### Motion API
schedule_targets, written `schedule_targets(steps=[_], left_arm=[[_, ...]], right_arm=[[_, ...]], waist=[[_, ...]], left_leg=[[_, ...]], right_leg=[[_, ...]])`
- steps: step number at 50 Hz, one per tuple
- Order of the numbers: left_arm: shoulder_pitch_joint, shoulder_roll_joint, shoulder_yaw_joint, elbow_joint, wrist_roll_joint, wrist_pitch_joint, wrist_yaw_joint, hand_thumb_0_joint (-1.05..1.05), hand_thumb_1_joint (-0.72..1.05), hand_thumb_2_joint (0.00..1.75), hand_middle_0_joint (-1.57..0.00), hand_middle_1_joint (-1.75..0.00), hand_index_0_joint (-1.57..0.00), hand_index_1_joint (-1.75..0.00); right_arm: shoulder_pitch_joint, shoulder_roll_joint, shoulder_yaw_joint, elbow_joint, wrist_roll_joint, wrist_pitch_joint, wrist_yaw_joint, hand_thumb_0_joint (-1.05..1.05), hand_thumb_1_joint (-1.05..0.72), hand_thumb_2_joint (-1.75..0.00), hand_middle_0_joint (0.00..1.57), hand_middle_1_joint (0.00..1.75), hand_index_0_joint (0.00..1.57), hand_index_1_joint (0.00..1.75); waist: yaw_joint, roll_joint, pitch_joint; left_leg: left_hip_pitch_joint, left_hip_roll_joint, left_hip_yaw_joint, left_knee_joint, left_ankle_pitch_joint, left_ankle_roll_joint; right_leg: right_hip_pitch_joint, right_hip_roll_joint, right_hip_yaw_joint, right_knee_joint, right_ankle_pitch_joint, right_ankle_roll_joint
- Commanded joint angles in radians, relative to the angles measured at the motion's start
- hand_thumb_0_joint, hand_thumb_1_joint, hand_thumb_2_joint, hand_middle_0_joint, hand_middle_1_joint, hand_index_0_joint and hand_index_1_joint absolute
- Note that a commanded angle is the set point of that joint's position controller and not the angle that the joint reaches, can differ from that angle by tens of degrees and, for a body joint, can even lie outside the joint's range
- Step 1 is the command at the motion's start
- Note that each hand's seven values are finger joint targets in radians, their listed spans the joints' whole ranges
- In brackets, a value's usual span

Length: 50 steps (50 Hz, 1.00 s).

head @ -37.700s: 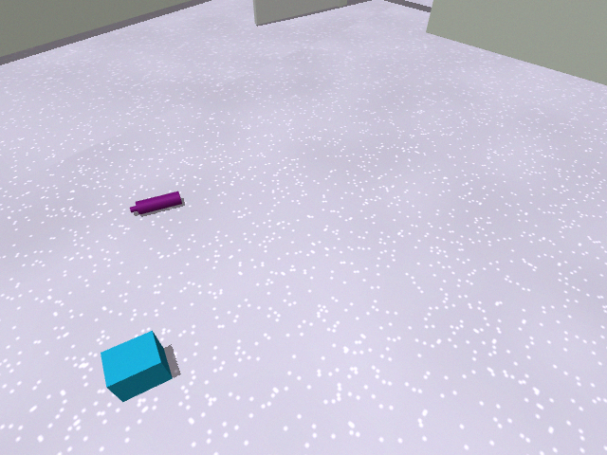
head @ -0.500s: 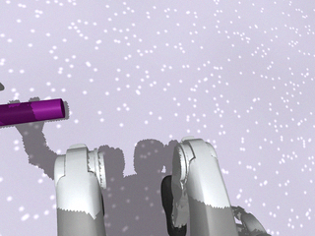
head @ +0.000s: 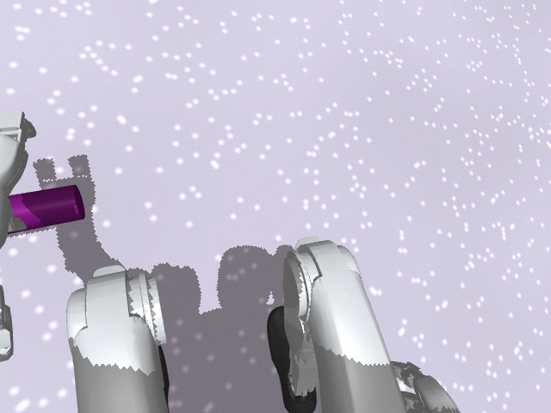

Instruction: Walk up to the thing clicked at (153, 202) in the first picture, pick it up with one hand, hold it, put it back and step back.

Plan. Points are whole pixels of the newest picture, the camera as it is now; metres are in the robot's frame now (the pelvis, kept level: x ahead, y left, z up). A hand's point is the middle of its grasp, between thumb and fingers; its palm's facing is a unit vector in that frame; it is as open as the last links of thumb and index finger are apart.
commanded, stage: approach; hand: left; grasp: from above
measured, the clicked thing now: (3, 215) +0.43 +0.37 -0.29
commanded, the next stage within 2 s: rest palm in 0.76 s
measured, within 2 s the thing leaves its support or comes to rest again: neither
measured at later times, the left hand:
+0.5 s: hand out of the picture +0.40 +0.37 -0.18, palm faces -0.46 -0.12 -0.88, open 14.2 cm
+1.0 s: hand out of the picture +0.41 +0.36 -0.19, palm faces -0.50 -0.14 -0.85, open 14.1 cm
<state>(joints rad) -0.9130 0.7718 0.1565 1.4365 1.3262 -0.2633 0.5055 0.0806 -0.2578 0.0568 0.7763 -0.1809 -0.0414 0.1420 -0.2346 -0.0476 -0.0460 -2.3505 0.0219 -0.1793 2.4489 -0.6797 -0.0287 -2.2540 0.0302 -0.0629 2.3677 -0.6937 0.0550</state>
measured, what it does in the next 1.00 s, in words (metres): stands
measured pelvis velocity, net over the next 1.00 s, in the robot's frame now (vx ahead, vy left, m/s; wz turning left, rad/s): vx -0.01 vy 0.00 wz -0.02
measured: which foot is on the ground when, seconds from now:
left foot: down 0.00-1.00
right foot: down 0.00-1.00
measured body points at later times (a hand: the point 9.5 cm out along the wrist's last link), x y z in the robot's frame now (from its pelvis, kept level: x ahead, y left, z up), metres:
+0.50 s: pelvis +0.00 +0.00 +0.00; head +0.23 +0.10 +0.36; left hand +0.42 +0.37 -0.13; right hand +0.07 -0.28 -0.10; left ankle +0.07 +0.13 -0.28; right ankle +0.10 -0.13 -0.28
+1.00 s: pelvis -0.01 +0.00 +0.00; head +0.24 +0.09 +0.36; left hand +0.44 +0.36 -0.14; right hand +0.05 -0.26 -0.10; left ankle +0.07 +0.13 -0.28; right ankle +0.10 -0.13 -0.28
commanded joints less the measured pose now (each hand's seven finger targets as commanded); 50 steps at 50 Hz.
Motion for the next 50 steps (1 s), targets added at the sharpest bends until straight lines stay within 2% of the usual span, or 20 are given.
schedule_targets(steps=[1,4,6,10,12,15,19,20,22,27,29,30,33,37,42,43,44,46,48,50], left_arm=[[-0.291,0.301,0.030,-0.073,-0.037,0.104,0.020,0.00,-0.57,1.01,-0.06,-1.06,-0.06,-1.05],[-0.248,0.308,0.007,-0.019,-0.067,0.126,-0.033,0.00,-0.57,1.01,-0.06,-1.05,-0.07,-1.05],[-0.199,0.344,0.028,-0.013,-0.089,0.124,-0.063,0.00,-0.57,1.01,-0.07,-1.05,-0.07,-1.05],[-0.139,0.386,0.049,-0.043,-0.130,0.079,-0.124,0.00,-0.57,1.01,-0.07,-1.04,-0.07,-1.04],[-0.117,0.407,0.054,-0.071,-0.135,0.040,-0.147,0.00,-0.56,1.00,-0.07,-1.05,-0.08,-1.05],[-0.141,0.431,0.086,-0.126,-0.143,-0.044,-0.143,0.00,-0.58,1.02,-0.07,-1.04,-0.07,-1.04],[-0.240,0.416,0.084,-0.202,-0.106,-0.135,-0.107,0.00,-0.59,1.03,-0.07,-1.03,-0.06,-1.04],[-0.240,0.372,0.060,-0.200,-0.098,-0.148,-0.095,0.00,-0.59,1.04,-0.06,-1.02,-0.05,-1.03],[-0.268,0.341,0.030,-0.231,-0.076,-0.161,-0.067,0.00,-0.60,1.07,-0.07,-1.01,-0.05,-1.03],[-0.338,0.329,0.010,-0.273,-0.040,-0.106,-0.003,0.00,-0.58,1.14,-0.09,-1.06,-0.07,-1.08],[-0.326,0.328,0.019,-0.220,-0.034,-0.058,0.016,0.00,-0.58,1.12,-0.08,-1.04,-0.06,-1.07],[-0.335,0.310,0.001,-0.186,-0.025,-0.035,0.017,0.00,-0.58,1.11,-0.08,-1.04,-0.06,-1.06],[-0.301,0.332,0.020,-0.061,-0.005,0.030,0.010,0.00,-0.56,1.10,-0.08,-1.08,-0.07,-1.09],[-0.275,0.330,-0.008,0.020,-0.025,0.075,-0.040,0.00,-0.54,1.05,-0.07,-1.08,-0.07,-1.08],[-0.207,0.421,0.044,-0.022,-0.074,0.045,-0.106,0.00,-0.52,1.06,-0.08,-1.10,-0.09,-1.10],[-0.188,0.422,0.048,-0.027,-0.079,0.029,-0.112,0.00,-0.56,0.99,-0.06,-1.05,-0.07,-1.04],[-0.201,0.405,0.038,-0.036,-0.087,0.013,-0.118,0.00,-0.55,0.97,-0.06,-1.05,-0.07,-1.04],[-0.240,0.458,0.071,-0.076,-0.086,-0.026,-0.113,0.00,-0.57,1.00,-0.06,-1.03,-0.06,-1.03],[-0.256,0.420,0.036,-0.038,-0.083,-0.068,-0.102,0.00,-0.58,1.02,-0.06,-1.01,-0.05,-1.02],[-0.277,0.427,0.034,-0.022,-0.077,-0.107,-0.080,0.00,-0.58,1.01,-0.06,-1.02,-0.05,-1.02]], right_arm=[[0.195,-0.262,-0.060,-0.022,0.017,-0.002,-0.014,0.00,-0.91,-0.90,0.20,0.30,0.20,0.30],[0.195,-0.265,-0.050,-0.036,0.034,-0.004,-0.015,0.00,-0.91,-0.90,0.20,0.30,0.20,0.30],[0.196,-0.266,-0.041,-0.046,0.037,-0.006,-0.016,0.00,-0.91,-0.90,0.20,0.30,0.20,0.30],[0.182,-0.264,-0.031,-0.066,0.042,-0.001,-0.013,0.00,-0.91,-0.90,0.20,0.30,0.20,0.30],[0.176,-0.269,-0.034,-0.074,0.042,0.002,-0.015,0.00,-0.91,-0.90,0.20,0.30,0.20,0.30],[0.187,-0.279,-0.028,-0.062,0.027,0.009,-0.014,0.00,-0.90,-0.90,0.20,0.30,0.20,0.30],[0.204,-0.279,-0.039,-0.033,-0.002,0.013,-0.012,0.00,-0.90,-0.90,0.20,0.30,0.20,0.30],[0.215,-0.281,-0.047,-0.024,-0.009,0.011,-0.010,0.00,-0.90,-0.90,0.20,0.30,0.20,0.30],[0.214,-0.289,-0.059,-0.008,-0.013,0.007,-0.011,0.00,-0.90,-0.90,0.20,0.30,0.20,0.30],[0.214,-0.298,-0.087,-0.002,-0.009,-0.001,-0.010,0.00,-0.90,-0.90,0.20,0.30,0.20,0.30],[0.202,-0.299,-0.085,-0.003,0.000,0.001,-0.012,0.00,-0.90,-0.90,0.20,0.30,0.20,0.30],[0.199,-0.293,-0.081,-0.004,0.001,0.000,-0.010,0.00,-0.90,-0.90,0.20,0.30,0.20,0.30],[0.200,-0.289,-0.062,-0.005,0.010,0.003,-0.008,0.00,-0.90,-0.90,0.20,0.30,0.20,0.30],[0.176,-0.287,-0.037,-0.039,0.021,-0.005,-0.003,0.00,-0.90,-0.90,0.20,0.30,0.20,0.30],[0.152,-0.298,-0.022,-0.092,0.025,-0.014,0.001,0.00,-0.90,-0.90,0.20,0.30,0.20,0.30],[0.155,-0.294,-0.019,-0.090,0.021,-0.012,0.000,0.00,-0.90,-0.90,0.20,0.30,0.20,0.30],[0.169,-0.287,-0.014,-0.081,0.017,-0.011,0.001,0.00,-0.90,-0.90,0.20,0.30,0.20,0.30],[0.174,-0.296,-0.008,-0.091,0.005,-0.012,0.001,0.00,-0.90,-0.90,0.20,0.30,0.20,0.30],[0.192,-0.292,0.004,-0.061,-0.005,-0.008,-0.001,0.00,-0.90,-0.90,0.20,0.30,0.20,0.30],[0.200,-0.299,0.015,-0.048,-0.021,-0.013,-0.001,0.00,-0.89,-0.90,0.20,0.30,0.20,0.30]], waist=[[0.021,0.372,-0.667],[0.013,0.282,-0.632],[0.032,0.246,-0.623],[0.044,0.196,-0.606],[0.050,0.195,-0.588],[0.042,0.231,-0.597],[0.017,0.319,-0.624],[-0.002,0.337,-0.613],[-0.016,0.388,-0.621],[-0.015,0.479,-0.665],[-0.007,0.478,-0.641],[-0.012,0.482,-0.632],[0.003,0.430,-0.596],[-0.007,0.352,-0.536],[0.010,0.295,-0.583],[0.014,0.299,-0.597],[0.004,0.295,-0.593],[-0.011,0.296,-0.593],[-0.038,0.278,-0.556],[-0.052,0.290,-0.532]], left_leg=[[0.563,-0.013,0.137,-0.266,0.185,0.058],[0.489,-0.017,0.137,-0.255,0.152,0.071],[0.444,-0.021,0.146,-0.248,0.154,0.077],[0.389,-0.024,0.144,-0.239,0.139,0.082],[0.394,-0.023,0.143,-0.234,0.134,0.080],[0.433,-0.021,0.125,-0.230,0.123,0.067],[0.509,-0.015,0.111,-0.208,0.143,0.050],[0.545,-0.013,0.106,-0.208,0.144,0.044],[0.604,-0.008,0.099,-0.214,0.149,0.037],[0.691,-0.004,0.097,-0.262,0.164,0.025],[0.682,-0.002,0.090,-0.279,0.158,0.026],[0.672,-0.003,0.098,-0.279,0.151,0.027],[0.614,-0.010,0.099,-0.285,0.170,0.036],[0.536,-0.018,0.101,-0.275,0.148,0.054],[0.505,-0.021,0.105,-0.251,0.170,0.062],[0.507,-0.022,0.111,-0.244,0.179,0.062],[0.499,-0.021,0.112,-0.239,0.170,0.061],[0.488,-0.016,0.111,-0.218,0.168,0.062],[0.459,-0.014,0.107,-0.201,0.132,0.061],[0.473,-0.011,0.097,-0.189,0.122,0.056]], right_leg=[[0.289,0.018,-0.099,-0.242,0.255,-0.080],[0.325,0.022,-0.087,-0.264,0.233,-0.079],[0.388,0.022,-0.076,-0.271,0.235,-0.073],[0.440,0.027,-0.070,-0.271,0.210,-0.068],[0.442,0.028,-0.068,-0.273,0.199,-0.067],[0.409,0.029,-0.086,-0.263,0.175,-0.075],[0.346,0.032,-0.101,-0.241,0.191,-0.080],[0.321,0.029,-0.106,-0.236,0.189,-0.080],[0.272,0.028,-0.118,-0.230,0.185,-0.079],[0.216,0.020,-0.133,-0.214,0.199,-0.083],[0.180,0.015,-0.139,-0.202,0.199,-0.081],[0.177,0.016,-0.134,-0.209,0.198,-0.084],[0.190,0.013,-0.134,-0.210,0.220,-0.082],[0.212,0.014,-0.122,-0.219,0.211,-0.081],[0.315,0.020,-0.111,-0.225,0.229,-0.077],[0.339,0.021,-0.109,-0.227,0.236,-0.075],[0.346,0.024,-0.108,-0.230,0.228,-0.075],[0.361,0.028,-0.109,-0.238,0.232,-0.073],[0.347,0.031,-0.110,-0.244,0.199,-0.071],[0.323,0.033,-0.118,-0.240,0.183,-0.071]])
